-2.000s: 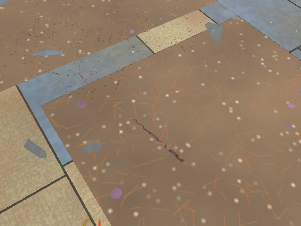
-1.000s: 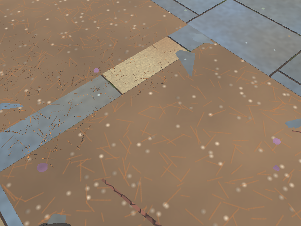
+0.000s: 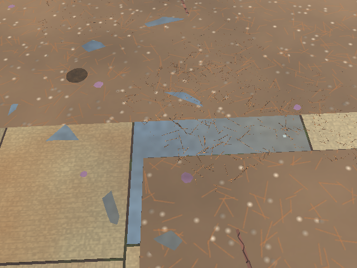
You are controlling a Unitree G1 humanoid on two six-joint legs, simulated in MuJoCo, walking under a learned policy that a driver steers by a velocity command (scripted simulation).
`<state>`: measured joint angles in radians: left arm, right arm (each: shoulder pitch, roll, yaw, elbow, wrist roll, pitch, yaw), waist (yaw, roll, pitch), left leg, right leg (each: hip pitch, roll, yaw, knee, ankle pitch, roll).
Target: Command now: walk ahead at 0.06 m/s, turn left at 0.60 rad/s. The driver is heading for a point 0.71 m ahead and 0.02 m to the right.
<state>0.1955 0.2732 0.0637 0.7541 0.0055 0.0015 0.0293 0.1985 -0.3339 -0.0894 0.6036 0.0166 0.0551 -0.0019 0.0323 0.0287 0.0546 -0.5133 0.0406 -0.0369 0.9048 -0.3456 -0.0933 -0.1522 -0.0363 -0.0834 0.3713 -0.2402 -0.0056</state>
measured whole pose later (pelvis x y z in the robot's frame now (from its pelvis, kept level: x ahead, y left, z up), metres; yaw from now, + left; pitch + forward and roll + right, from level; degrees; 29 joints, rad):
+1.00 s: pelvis +0.27 +0.01 +0.00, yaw -5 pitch +3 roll +2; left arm 0.43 0.28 0.04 0.74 -0.02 -0.04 0.02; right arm 0.05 -0.30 -0.04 0.65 0.00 -0.10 0.04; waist 0.07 0.03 0.04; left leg -0.63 0.02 -0.07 0.62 -0.01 -0.06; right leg -0.04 0.06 0.13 0.31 -0.30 -0.07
